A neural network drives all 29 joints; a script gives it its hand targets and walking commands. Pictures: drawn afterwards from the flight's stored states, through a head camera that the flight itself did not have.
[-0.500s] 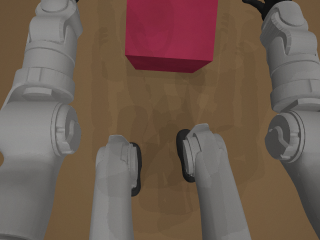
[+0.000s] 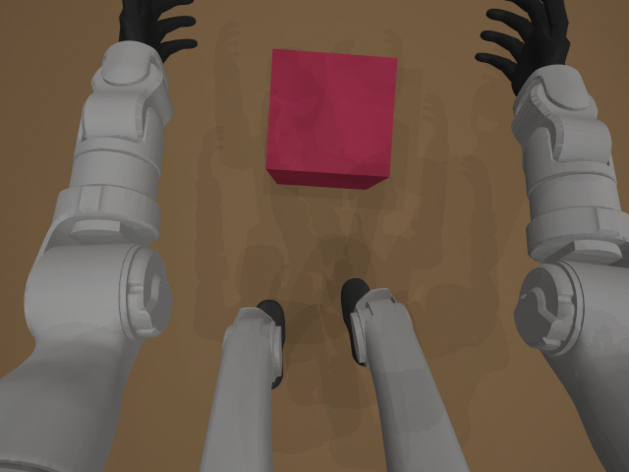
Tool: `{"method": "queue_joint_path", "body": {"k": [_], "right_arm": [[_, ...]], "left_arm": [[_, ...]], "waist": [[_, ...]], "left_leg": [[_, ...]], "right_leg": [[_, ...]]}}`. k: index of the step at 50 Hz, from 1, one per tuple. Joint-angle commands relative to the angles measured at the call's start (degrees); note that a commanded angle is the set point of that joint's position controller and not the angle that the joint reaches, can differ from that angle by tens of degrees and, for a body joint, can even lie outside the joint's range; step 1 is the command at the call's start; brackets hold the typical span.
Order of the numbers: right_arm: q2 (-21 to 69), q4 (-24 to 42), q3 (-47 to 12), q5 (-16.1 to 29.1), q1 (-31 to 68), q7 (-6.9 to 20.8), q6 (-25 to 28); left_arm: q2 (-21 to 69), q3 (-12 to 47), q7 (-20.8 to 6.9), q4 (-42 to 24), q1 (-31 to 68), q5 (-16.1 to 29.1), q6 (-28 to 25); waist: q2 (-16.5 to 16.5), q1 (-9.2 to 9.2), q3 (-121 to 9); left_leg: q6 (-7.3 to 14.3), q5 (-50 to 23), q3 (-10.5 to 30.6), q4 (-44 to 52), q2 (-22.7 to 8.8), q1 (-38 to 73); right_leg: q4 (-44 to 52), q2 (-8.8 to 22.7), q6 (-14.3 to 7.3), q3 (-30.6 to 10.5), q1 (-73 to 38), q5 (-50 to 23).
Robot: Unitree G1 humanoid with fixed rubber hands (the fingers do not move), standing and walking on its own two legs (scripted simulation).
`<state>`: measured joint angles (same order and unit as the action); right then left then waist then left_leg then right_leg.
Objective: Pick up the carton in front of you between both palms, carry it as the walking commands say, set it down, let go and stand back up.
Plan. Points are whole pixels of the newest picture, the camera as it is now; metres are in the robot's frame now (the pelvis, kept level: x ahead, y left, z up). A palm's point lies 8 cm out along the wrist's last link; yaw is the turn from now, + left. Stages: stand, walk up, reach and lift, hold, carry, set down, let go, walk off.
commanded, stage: set down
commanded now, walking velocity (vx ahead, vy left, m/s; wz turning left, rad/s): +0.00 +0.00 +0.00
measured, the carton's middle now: (327, 131) +0.55 -0.07 -0.47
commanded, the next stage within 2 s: let go in 0.06 s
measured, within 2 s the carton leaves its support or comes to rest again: neither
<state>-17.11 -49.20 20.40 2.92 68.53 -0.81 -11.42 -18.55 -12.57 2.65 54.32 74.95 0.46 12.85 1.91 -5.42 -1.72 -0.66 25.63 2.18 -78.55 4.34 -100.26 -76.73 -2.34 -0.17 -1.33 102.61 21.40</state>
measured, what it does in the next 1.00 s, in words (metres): rises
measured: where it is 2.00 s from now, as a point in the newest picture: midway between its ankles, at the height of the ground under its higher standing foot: (316, 347)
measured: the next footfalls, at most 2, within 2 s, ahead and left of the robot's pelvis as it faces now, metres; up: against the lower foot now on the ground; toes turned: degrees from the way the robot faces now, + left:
none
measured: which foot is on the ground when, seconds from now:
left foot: down 0.00-1.00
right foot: down 0.00-1.00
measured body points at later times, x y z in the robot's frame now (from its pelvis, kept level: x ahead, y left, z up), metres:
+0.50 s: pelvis +0.05 -0.01 +0.12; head +0.30 -0.02 +0.49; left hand +0.46 +0.16 +0.00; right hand +0.42 -0.27 +0.00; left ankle +0.06 +0.11 -0.56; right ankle +0.09 -0.11 -0.56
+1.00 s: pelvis +0.10 +0.01 +0.18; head +0.15 +0.02 +0.63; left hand +0.30 +0.23 +0.09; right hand +0.26 -0.23 +0.10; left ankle +0.06 +0.11 -0.56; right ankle +0.09 -0.11 -0.56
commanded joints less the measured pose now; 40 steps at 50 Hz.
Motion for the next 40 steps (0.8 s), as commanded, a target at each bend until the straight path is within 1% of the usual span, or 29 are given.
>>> {"method": "queue_joint_path", "body": {"k": [1, 4, 8, 12, 15, 18, 20, 25, 29, 33, 40], "right_arm": [[-7.5, 6.0, 1.3, -1.1, 12.1, 0.3, 1.6], [-6.4, 5.0, 1.8, -2.3, 10.6, 0.9, 2.2], [-5.8, 6.2, 1.9, -5.1, 4.8, 2.5, 2.9], [-5.6, 10.0, 0.8, -8.2, -5.4, 4.5, 3.4], [-5.3, 13.8, -1.0, -9.1, -13.6, 5.7, 4.1], [-4.8, 17.1, -3.1, -8.2, -19.8, 6.3, 5.1], [-4.1, 18.2, -4.5, -7.0, -24.2, 6.7, 5.9], [-1.3, 18.5, -7.3, -4.5, -36.9, 6.8, 7.9], [0.0, 19.0, -9.4, -3.4, -46.6, 6.3, 9.7], [0.3, 20.9, -11.3, -2.6, -55.4, 5.7, 11.4], [0.3, 26.2, -14.6, -1.5, -69.4, 5.0, 12.8]], "left_arm": [[-5.4, -1.0, -0.5, -5.7, 14.5, -0.8, -1.5], [-4.4, -2.0, -0.8, -4.9, 12.6, -2.1, -2.0], [-2.0, -3.4, -0.1, -6.9, 5.9, -5.0, -2.3], [1.8, -3.9, 1.7, -12.8, -5.4, -7.4, -2.3], [4.0, -3.0, 2.5, -18.4, -14.2, -7.6, -3.3], [4.7, -1.6, 2.4, -23.1, -20.9, -6.8, -4.7], [4.8, -0.8, 1.9, -24.7, -25.2, -6.1, -5.8], [5.5, 0.4, 0.3, -24.5, -38.1, -5.7, -8.2], [5.4, 1.2, -0.6, -23.8, -48.3, -5.4, -10.2], [4.9, 2.3, -1.5, -24.5, -57.3, -4.6, -11.9], [3.7, 5.2, -3.0, -28.2, -70.3, -2.4, -13.7]], "waist": [[2.0, -2.41, -60.1], [2.2, -1.92, -58.0], [2.1, -1.04, -60.8], [1.0, -0.65, -62.2], [-0.7, -0.7, -59.5], [-1.8, -0.44, -54.5], [-2.2, -0.07, -51.3], [-2.6, 1.04, -45.0], [-3.3, 1.76, -40.2], [-3.6, 2.3, -34.4], [-2.8, 2.78, -21.9]], "left_leg": [[-1.3, -16.7, -2.8, 10.8, 1.2, 28.6], [-1.5, -17.0, -2.4, 14.4, 0.8, 31.2], [-2.0, -21.0, -2.3, 19.0, 0.7, 37.7], [-2.3, -25.3, -2.0, 23.6, 0.7, 44.4], [-2.2, -26.2, -1.8, 26.9, 0.7, 45.4], [-2.0, -24.5, -1.7, 30.2, 0.5, 44.6], [-1.8, -23.2, -1.8, 32.2, 0.3, 44.6], [-1.3, -21.6, -2.0, 36.2, -0.1, 46.3], [-0.8, -21.3, -1.8, 39.3, -0.3, 49.6], [-0.4, -21.1, -1.3, 42.5, -0.6, 56.3], [-0.1, -20.8, -0.3, 49.1, -1.8, 73.0]], "right_leg": [[8.4, -0.8, 2.5, 3.5, -43.7, -25.8], [12.0, -0.5, 2.4, 3.3, -44.7, -25.0], [16.1, -0.5, 2.2, 3.3, -50.5, -27.8], [20.1, -0.5, 1.4, 3.2, -58.2, -31.5], [22.9, -0.4, 0.8, 2.3, -65.2, -34.4], [25.6, 0.2, 0.5, 0.6, -71.8, -35.8], [27.4, 0.6, 0.6, -0.5, -75.6, -36.5], [31.0, 1.8, 1.0, -2.8, -83.6, -39.8], [33.5, 2.3, 1.3, -3.6, -87.8, -41.6], [36.9, 2.4, 1.6, -3.5, -89.6, -39.5], [44.8, 1.4, 1.7, -1.6, -91.3, -29.6]]}}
